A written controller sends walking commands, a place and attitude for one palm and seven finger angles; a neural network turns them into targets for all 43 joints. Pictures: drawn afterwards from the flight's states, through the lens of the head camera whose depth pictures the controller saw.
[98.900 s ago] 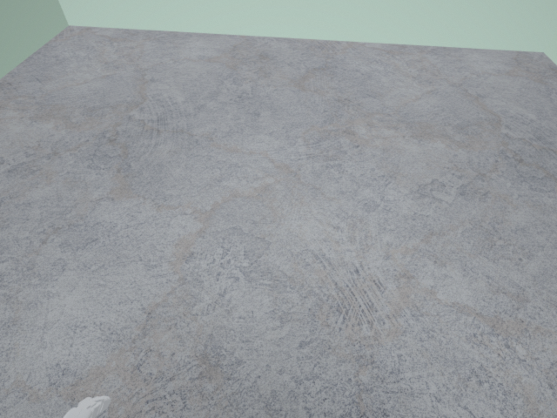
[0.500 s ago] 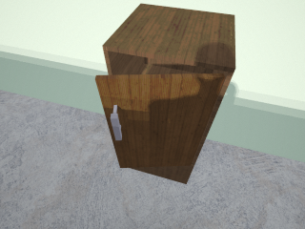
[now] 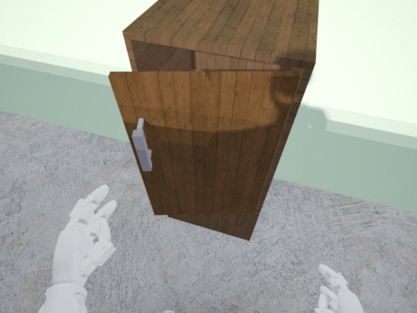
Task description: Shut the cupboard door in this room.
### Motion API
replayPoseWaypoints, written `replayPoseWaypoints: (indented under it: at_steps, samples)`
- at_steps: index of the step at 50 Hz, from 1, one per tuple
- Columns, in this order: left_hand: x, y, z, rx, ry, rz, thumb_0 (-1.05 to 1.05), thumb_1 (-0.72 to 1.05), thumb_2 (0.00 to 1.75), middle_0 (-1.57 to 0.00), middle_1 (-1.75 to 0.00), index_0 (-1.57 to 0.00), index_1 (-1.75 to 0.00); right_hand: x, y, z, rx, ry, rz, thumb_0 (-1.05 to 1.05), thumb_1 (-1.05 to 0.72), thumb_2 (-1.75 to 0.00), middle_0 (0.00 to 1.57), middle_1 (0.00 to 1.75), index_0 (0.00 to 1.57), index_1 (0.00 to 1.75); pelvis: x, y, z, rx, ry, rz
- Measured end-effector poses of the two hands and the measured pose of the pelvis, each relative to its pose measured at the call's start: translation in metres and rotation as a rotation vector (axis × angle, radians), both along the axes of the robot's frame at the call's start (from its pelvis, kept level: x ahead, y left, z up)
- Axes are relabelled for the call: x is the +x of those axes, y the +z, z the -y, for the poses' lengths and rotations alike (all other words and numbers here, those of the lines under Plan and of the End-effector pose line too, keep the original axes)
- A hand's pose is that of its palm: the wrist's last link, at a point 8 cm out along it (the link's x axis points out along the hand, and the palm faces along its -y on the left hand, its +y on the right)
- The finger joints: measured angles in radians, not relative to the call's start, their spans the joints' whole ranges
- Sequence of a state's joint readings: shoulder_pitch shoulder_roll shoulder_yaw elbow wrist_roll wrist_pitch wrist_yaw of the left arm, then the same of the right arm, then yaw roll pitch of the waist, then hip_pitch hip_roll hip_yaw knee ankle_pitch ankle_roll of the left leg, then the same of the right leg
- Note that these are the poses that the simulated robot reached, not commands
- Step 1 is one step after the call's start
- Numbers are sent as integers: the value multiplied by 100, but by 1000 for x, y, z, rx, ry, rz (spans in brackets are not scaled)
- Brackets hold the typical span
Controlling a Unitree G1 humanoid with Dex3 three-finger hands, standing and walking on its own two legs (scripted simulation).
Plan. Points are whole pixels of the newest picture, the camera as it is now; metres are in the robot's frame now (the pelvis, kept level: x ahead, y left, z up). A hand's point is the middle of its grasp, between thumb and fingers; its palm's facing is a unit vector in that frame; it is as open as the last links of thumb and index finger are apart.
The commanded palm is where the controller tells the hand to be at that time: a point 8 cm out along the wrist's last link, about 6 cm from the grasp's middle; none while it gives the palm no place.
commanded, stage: raise the hand and make a fist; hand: left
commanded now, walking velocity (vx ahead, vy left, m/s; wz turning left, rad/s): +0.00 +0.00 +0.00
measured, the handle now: (144, 145) +0.48 +0.17 +0.02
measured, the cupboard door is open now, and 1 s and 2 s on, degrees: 18 18 18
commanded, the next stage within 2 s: bring the fist close to the handle in 1.66 s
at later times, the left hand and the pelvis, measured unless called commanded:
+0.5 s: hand (105, 281) +0.19 +0.19 -0.01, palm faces +0.03 -1.00 -0.01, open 4.5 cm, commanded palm +0.15 +0.24 +0.00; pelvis -0.03 +0.00 -0.05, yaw +0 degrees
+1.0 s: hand (86, 272) +0.19 +0.22 +0.01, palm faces +0.06 -1.00 -0.02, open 3.1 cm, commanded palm +0.17 +0.27 +0.02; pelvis -0.02 +0.03 -0.04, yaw +0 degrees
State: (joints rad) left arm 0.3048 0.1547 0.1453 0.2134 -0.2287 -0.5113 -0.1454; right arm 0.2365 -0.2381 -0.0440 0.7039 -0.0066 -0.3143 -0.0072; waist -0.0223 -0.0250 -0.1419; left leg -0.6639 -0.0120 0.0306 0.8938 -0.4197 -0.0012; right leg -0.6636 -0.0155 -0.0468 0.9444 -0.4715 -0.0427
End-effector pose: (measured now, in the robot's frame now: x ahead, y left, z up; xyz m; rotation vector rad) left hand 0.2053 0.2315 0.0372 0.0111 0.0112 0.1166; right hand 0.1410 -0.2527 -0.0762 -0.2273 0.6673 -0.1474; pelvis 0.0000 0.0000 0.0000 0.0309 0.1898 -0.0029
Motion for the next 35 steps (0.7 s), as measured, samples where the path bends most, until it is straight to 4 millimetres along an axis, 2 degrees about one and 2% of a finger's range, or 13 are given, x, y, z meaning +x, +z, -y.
replayPoseWaypoints:
  at_steps: [3, 7, 9, 11, 13, 16, 21, 24, 28, 31, 35]
  samples:
    - [-17, -24, 7, -4, -92, 62, 0, 91, 90, -33, -44, -33, -44, 27, -3, 11, -30, 34, 97, 1, -91, -90, 20, 30, 20, 30, -12, -26, 7, 3, -6, -43]
    - [-56, -64, 0, -36, -59, -82, 1, 90, 90, -40, -52, -40, -51, 53, -7, 12, -47, 63, 178, 1, -91, -90, 20, 30, 20, 30, -21, -48, 12, -6, 6, -61]
    - [-73, -69, -7, -28, -4, -114, 1, 90, 90, -44, -56, -44, -55, 60, -11, 6, -47, 82, 194, 1, -91, -90, 20, 30, 20, 30, -24, -55, 13, -18, 15, -64]
    - [-83, -64, -12, -3, 32, -88, 1, 90, 90, -47, -59, -47, -59, 61, -17, -3, -45, 107, 192, 1, -91, -90, 20, 30, 20, 30, -27, -59, 13, -33, 25, -68]
    - [-83, -52, -13, 24, 29, -21, 2, 90, 90, -51, -63, -51, -63, 59, -26, -13, -37, 132, 176, 1, -91, -90, 20, 30, 20, 30, -31, -63, 13, -47, 33, -74]
    - [-72, -40, -10, 38, -29, 57, 2, 90, 90, -56, -69, -56, -69, 47, -41, -27, -9, 144, 130, 1, -91, -90, 20, 30, 20, 30, -36, -66, 11, -62, 39, -81]
    - [-47, -42, -6, 3, -118, -15, 1, 90, 90, -65, -79, -65, -79, 14, -57, -43, 55, 86, 34, 1, -91, -90, 20, 30, 20, 30, -38, -61, 4, -66, 30, -83]
    - [-42, -41, -9, -6, -101, -72, 1, 90, 90, -71, -85, -71, -85, -6, -57, -46, 71, 40, -12, 1, -91, -90, 20, 30, 21, 30, -36, -55, -2, -63, 19, -80]
    - [-43, -34, -19, 8, -53, -60, 2, 90, 90, -78, -93, -78, -93, -23, -54, -43, 50, 10, -56, 1, -90, -90, 21, 30, 21, 30, -32, -49, -10, -61, 11, -80]
    - [-45, -31, -24, 17, -43, -30, 1, 90, 90, -84, -99, -83, -99, -28, -52, -39, 18, 10, -73, 1, -90, -90, 20, 30, 21, 30, -31, -48, -16, -65, 13, -83]
    - [-44, -33, -28, 12, -63, -16, 1, 90, 90, -91, -107, -91, -107, -23, -47, -35, -23, 16, -67, 1, -90, -90, 20, 30, 20, 30, -30, -49, -22, -70, 15, -85]
